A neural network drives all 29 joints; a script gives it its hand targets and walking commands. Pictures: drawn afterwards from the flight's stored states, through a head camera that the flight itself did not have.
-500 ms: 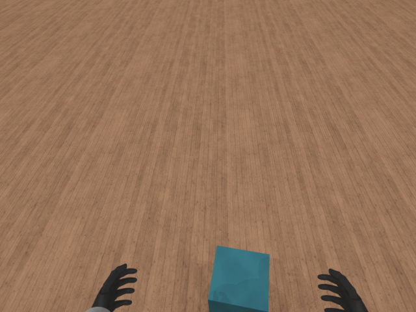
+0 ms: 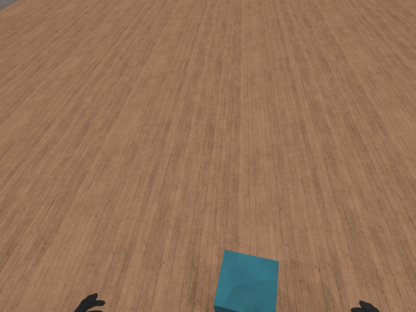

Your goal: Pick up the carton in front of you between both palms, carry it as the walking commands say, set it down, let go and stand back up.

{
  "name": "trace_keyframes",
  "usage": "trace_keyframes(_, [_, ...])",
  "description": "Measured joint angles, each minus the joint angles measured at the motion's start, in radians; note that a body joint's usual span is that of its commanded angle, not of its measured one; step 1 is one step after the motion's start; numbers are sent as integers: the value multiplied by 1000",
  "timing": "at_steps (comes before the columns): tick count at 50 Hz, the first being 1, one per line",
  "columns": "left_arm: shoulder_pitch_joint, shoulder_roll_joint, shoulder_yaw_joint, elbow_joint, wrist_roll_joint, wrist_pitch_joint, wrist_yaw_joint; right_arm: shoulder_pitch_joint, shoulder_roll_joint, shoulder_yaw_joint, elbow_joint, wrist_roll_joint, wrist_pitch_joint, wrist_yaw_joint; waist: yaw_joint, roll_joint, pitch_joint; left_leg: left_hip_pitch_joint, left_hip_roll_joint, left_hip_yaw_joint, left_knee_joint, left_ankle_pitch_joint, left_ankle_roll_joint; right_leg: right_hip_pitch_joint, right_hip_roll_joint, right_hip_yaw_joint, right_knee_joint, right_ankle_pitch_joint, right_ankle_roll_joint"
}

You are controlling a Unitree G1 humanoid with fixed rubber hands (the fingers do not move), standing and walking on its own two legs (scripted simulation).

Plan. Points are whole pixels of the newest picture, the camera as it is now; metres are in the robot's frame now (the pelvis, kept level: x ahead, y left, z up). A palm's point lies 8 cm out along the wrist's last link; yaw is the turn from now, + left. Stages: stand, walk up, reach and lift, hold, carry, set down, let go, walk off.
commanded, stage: stand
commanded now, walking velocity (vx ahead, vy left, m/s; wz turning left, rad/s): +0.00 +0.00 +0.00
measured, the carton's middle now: (246, 291) +0.34 -0.07 -0.64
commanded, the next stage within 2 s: none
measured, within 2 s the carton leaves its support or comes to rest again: neither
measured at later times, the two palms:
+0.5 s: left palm out of the picture +0.09 +0.30 -0.08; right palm out of the picture +0.09 -0.30 -0.10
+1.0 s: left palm out of the picture +0.07 +0.31 -0.09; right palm out of the picture +0.06 -0.30 -0.10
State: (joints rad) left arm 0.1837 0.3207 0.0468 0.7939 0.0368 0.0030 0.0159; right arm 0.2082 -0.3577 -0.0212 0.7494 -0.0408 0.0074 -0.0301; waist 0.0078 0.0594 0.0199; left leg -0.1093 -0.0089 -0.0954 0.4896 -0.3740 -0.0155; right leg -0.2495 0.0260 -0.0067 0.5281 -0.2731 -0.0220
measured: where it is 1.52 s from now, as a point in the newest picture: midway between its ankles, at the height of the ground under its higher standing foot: outside the picture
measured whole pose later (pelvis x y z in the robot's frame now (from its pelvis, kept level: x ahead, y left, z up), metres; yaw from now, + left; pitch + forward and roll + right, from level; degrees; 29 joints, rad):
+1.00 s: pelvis -0.02 +0.00 +0.01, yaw +0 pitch -2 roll +0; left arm 0.11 0.37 0.03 1.04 0.01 0.00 0.00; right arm 0.18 -0.39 0.00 0.97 -0.02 -0.01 -0.02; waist 0.01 0.03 0.03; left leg -0.04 -0.01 -0.09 0.36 -0.28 -0.02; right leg -0.18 0.02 0.00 0.40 -0.18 -0.02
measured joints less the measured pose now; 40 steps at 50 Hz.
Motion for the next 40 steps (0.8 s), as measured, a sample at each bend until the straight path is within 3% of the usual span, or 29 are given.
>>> trace_keyframes(40, [-65,42,-15,222,-18,-5,-10,-22,-31,21,195,13,-18,3,7,-25,10,63,2,3,-115,85,-1,66,-3,4,-118,87,1])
